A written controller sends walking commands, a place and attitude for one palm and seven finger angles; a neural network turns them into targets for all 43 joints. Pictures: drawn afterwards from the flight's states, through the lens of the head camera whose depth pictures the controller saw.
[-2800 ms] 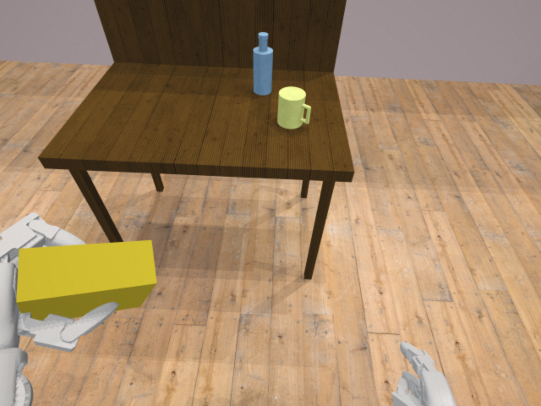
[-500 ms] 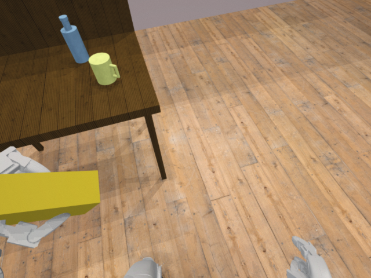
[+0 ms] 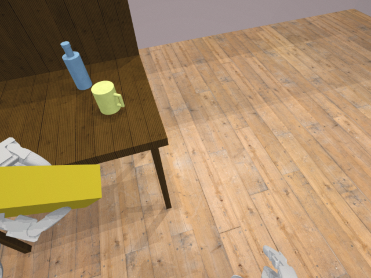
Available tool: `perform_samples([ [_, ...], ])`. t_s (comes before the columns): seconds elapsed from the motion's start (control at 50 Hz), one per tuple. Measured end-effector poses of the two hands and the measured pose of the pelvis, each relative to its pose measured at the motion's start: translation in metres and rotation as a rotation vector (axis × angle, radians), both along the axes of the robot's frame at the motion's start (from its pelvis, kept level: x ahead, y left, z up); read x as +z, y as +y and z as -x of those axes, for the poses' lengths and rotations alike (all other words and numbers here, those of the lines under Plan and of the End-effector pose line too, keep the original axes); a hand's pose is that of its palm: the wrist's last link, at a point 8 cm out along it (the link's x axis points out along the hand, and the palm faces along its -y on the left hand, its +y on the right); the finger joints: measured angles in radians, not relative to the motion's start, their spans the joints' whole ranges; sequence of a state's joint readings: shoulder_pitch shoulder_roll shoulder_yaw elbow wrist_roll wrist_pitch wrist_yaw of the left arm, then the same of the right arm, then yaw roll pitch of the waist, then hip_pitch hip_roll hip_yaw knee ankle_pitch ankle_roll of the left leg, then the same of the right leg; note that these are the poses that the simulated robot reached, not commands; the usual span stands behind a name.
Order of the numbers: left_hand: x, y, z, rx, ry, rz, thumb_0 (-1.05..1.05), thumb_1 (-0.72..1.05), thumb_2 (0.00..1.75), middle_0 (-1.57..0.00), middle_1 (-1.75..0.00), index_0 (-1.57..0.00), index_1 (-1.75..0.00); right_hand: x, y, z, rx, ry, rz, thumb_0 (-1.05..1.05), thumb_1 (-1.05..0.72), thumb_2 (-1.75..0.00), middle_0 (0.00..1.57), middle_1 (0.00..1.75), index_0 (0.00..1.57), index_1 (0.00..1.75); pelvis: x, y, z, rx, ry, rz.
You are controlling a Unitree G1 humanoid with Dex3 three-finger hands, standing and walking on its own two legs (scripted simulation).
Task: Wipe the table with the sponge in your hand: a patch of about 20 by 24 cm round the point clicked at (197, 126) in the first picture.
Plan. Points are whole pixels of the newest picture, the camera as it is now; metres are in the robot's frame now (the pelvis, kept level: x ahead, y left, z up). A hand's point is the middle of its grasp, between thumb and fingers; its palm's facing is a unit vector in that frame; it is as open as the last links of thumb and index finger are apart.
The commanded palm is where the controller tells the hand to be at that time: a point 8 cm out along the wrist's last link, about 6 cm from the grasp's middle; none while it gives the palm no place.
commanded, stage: take the last steps up to it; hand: left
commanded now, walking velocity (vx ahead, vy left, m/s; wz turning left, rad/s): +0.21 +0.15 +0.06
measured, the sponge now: (65, 189) +0.22 +0.20 +0.17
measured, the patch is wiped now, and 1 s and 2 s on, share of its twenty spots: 0.00 0.00 0.00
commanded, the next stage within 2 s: come to a stop and stand still in 0.36 s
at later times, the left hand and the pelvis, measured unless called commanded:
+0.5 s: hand (60, 141) +0.29 +0.23 +0.19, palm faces +0.40 -0.74 -0.55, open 9.6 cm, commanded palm +0.25 +0.28 +0.18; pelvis +0.09 -0.01 +0.00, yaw +1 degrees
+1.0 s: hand (32, 119) +0.31 +0.27 +0.23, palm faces +0.54 -0.65 -0.53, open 9.6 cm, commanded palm +0.21 +0.25 +0.18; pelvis +0.06 -0.03 -0.01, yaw +1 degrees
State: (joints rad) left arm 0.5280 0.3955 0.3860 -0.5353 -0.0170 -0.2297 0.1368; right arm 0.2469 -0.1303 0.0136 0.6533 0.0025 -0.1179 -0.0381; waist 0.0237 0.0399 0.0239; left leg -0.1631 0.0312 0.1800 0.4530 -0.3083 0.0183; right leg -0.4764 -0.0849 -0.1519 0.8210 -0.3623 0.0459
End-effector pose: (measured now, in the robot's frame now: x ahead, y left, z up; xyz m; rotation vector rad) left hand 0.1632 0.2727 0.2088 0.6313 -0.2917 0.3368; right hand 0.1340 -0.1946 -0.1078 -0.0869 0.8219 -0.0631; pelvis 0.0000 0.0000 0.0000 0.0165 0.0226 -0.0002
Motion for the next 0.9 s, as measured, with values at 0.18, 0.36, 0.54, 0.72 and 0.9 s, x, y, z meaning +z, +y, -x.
perform_samples([
  [0.18,-0.044,-0.02,-0.049,0.083,0.086,0.105,0.0,-0.44,0.98,-0.81,-1.33,-0.8,-1.33,-0.019,-0.059,-0.052,0.011,0.046,0.071,0.02,-0.9,-0.9,0.2,0.3,0.21,0.3,-0.012,-0.025,-0.036,0.024,-0.039,-0.031],
  [0.36,-0.006,-0.04,-0.078,-0.051,0.057,-0.009,0.0,-0.44,0.98,-0.81,-1.33,-0.8,-1.33,0.024,-0.089,-0.098,-0.027,-0.032,0.155,0.02,-0.91,-0.9,0.2,0.29,0.2,0.3,0.006,-0.028,-0.063,0.021,-0.008,-0.063],
  [0.54,-0.01,0.012,-0.094,0.05,0.012,0.019,0.0,-0.44,0.98,-0.81,-1.33,-0.8,-1.33,0.022,-0.054,-0.121,-0.036,-0.026,0.154,0.01,-0.91,-0.9,0.2,0.29,0.2,0.3,0.0,0.004,-0.099,0.012,-0.016,-0.038],
  [0.72,-0.044,0.026,-0.118,0.037,-0.006,0.182,0.0,-0.44,0.98,-0.81,-1.33,-0.8,-1.33,0.027,0.015,-0.133,0.06,-0.067,0.08,0.02,-0.9,-0.9,0.2,0.3,0.2,0.3,-0.005,0.012,-0.099,0.018,-0.054,-0.003],
  [0.9,0.006,-0.012,-0.089,-0.044,-0.059,-0.037,0.0,-0.44,0.98,-0.81,-1.33,-0.8,-1.33,0.023,0.003,-0.122,0.113,-0.126,0.016,0.01,-0.9,-0.9,0.21,0.3,0.21,0.3,-0.006,-0.015,-0.081,0.006,-0.033,0.015],
])
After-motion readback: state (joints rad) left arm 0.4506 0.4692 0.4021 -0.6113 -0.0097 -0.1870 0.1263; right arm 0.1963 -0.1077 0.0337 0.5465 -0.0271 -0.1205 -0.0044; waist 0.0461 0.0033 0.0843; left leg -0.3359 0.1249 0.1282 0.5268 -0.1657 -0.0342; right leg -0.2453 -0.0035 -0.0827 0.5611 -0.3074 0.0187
